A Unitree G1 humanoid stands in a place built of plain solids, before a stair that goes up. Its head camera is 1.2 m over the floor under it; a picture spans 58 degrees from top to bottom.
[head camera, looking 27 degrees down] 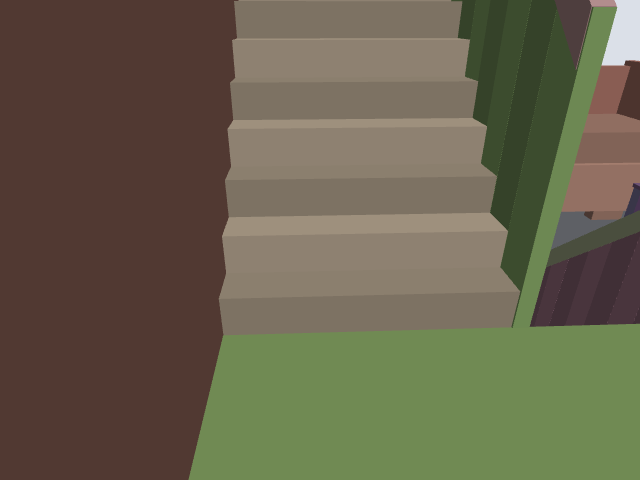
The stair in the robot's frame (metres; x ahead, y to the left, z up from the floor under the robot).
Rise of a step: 0.18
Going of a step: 0.20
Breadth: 1.25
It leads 2 degrees to the left of straight ahead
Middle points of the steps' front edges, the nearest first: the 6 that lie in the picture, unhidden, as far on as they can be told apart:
1.49 -0.21 0.19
1.69 -0.20 0.37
1.89 -0.20 0.55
2.09 -0.19 0.74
2.30 -0.18 0.92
2.50 -0.17 1.11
